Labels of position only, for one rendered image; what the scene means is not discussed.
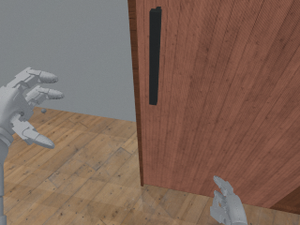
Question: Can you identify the right robot hand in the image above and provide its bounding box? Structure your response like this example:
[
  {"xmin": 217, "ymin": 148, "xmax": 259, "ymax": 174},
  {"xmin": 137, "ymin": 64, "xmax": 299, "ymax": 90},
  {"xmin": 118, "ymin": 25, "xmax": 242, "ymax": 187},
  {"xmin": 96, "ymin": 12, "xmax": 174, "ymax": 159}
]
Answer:
[{"xmin": 210, "ymin": 175, "xmax": 248, "ymax": 225}]

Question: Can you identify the robot left forearm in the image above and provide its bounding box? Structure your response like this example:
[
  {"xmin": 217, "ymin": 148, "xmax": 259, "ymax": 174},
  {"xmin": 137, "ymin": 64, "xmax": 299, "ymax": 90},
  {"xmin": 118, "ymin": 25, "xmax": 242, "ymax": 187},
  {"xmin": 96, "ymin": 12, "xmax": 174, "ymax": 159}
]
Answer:
[{"xmin": 0, "ymin": 127, "xmax": 14, "ymax": 225}]

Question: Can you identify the left robot hand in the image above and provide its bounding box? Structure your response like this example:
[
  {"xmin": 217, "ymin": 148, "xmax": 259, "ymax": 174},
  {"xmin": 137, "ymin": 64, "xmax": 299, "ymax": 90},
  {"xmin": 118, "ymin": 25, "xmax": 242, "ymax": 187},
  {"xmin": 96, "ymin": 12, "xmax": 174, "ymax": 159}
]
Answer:
[{"xmin": 0, "ymin": 67, "xmax": 65, "ymax": 149}]

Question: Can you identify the wardrobe door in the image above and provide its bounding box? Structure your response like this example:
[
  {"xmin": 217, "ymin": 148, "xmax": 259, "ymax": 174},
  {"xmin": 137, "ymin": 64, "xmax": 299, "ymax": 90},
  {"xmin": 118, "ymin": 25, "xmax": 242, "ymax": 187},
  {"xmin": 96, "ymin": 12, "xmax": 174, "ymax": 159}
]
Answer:
[
  {"xmin": 277, "ymin": 186, "xmax": 300, "ymax": 208},
  {"xmin": 136, "ymin": 0, "xmax": 300, "ymax": 208}
]

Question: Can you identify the handle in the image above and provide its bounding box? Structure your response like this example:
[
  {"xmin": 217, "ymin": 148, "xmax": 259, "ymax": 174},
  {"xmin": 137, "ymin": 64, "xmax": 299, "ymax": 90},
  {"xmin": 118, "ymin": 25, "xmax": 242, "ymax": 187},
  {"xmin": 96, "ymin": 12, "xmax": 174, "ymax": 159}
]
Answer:
[{"xmin": 149, "ymin": 7, "xmax": 162, "ymax": 106}]

